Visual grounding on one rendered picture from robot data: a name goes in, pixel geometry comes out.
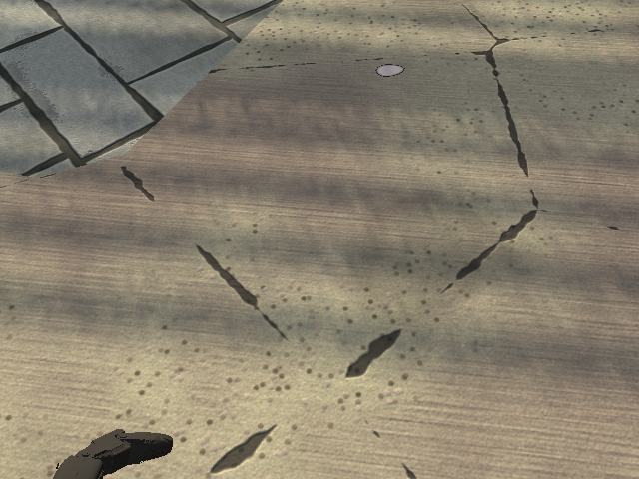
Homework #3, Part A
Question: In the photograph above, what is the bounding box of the robot left hand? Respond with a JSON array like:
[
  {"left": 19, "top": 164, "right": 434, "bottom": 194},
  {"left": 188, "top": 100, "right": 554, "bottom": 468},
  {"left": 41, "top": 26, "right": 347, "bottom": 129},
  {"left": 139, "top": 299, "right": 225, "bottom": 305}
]
[{"left": 53, "top": 429, "right": 173, "bottom": 479}]

